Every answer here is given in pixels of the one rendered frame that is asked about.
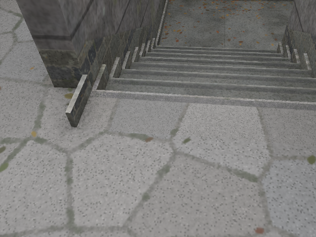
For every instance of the stairs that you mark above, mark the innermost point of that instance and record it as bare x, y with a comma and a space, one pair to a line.
245, 73

